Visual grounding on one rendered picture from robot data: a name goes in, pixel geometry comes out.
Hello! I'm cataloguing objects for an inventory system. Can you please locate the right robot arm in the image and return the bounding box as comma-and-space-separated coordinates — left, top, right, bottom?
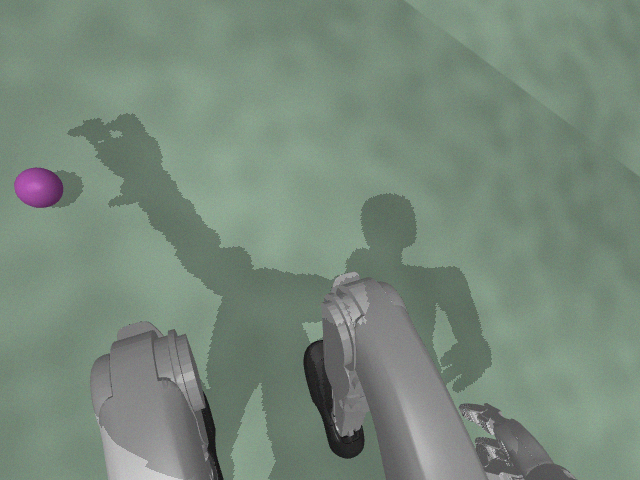
525, 463, 577, 480

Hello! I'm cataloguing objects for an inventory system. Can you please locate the right robot hand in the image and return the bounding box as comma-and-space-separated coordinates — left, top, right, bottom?
459, 403, 554, 480

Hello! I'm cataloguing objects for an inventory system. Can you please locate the right robot foot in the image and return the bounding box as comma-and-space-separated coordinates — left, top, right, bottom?
304, 340, 364, 459

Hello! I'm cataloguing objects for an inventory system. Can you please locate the left robot foot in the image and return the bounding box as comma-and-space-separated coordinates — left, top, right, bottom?
201, 391, 224, 480

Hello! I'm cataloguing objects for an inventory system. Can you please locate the ball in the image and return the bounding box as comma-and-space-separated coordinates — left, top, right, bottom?
14, 168, 63, 208

